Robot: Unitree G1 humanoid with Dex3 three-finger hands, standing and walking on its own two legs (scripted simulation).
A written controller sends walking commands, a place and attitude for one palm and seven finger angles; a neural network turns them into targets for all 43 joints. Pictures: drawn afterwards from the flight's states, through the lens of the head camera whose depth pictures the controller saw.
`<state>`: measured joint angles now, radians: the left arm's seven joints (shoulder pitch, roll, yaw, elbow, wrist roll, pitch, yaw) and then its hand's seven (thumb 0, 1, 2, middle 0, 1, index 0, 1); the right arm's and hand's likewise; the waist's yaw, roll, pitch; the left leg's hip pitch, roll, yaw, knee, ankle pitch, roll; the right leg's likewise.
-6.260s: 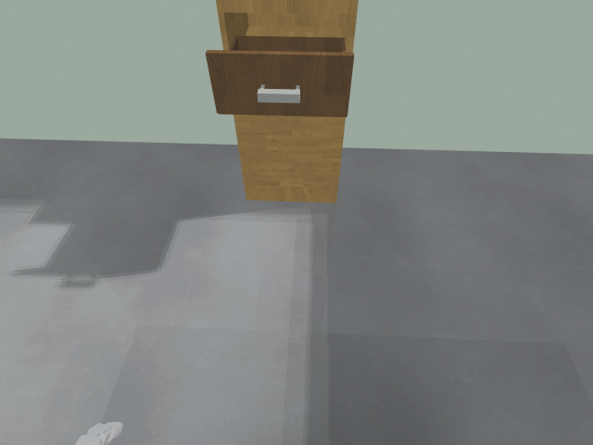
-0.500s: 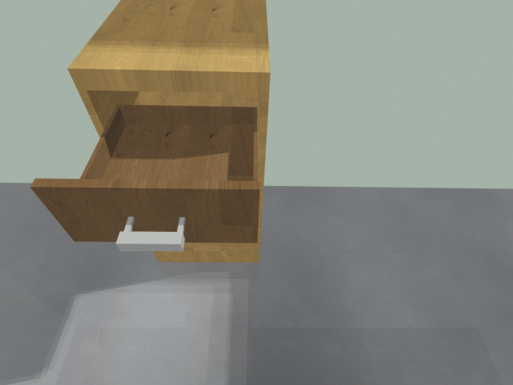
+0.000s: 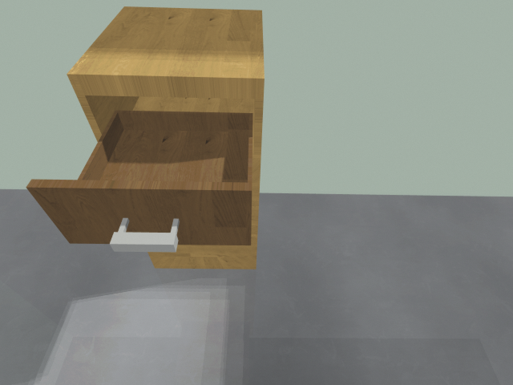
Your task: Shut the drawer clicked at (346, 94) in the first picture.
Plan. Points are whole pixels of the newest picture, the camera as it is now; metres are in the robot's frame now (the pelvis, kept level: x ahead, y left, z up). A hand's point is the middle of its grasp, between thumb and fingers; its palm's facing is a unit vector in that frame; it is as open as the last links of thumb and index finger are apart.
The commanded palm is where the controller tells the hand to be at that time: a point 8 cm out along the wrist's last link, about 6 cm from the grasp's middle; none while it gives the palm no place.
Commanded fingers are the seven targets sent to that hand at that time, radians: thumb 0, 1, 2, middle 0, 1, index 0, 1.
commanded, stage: shuffle to correct the standing spot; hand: left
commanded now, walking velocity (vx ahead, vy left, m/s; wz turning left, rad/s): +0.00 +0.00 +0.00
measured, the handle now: (147, 232) +0.38 +0.24 -0.02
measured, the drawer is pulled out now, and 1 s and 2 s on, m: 0.29 0.29 0.29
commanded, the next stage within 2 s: come to a stop and stand still in 0.46 s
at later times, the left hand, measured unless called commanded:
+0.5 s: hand out of the picture +0.02 +0.20 -0.18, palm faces +0.01 -0.98 -0.21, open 7.4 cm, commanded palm none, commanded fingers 0.00 0.90 0.90 -0.20 -0.30 -0.20 -0.30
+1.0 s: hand out of the picture +0.14 +0.23 -0.18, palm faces +0.08 -0.97 -0.23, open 7.3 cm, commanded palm none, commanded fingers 0.00 0.90 0.90 -0.20 -0.30 -0.20 -0.30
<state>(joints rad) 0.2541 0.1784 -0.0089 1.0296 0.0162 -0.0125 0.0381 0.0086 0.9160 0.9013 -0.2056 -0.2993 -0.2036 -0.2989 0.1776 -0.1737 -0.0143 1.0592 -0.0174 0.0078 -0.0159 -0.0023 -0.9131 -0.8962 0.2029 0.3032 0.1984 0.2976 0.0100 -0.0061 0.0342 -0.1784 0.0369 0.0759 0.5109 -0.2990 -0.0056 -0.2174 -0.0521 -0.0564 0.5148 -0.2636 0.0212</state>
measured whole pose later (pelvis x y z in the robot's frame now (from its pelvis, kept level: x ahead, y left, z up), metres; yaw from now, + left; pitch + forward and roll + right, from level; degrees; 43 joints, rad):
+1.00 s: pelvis +0.10 +0.04 -0.01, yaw +1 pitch -1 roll +0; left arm 0.20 0.17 0.05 0.99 0.01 0.04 0.05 0.01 0.92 0.90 -0.21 -0.30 -0.20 -0.30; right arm 0.15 -0.19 -0.04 1.00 -0.03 0.01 -0.03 0.01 -0.93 -0.90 0.20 0.30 0.20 0.30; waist 0.01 -0.01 0.13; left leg -0.32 0.03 0.13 0.59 -0.24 0.04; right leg -0.31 -0.04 -0.05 0.91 -0.56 0.01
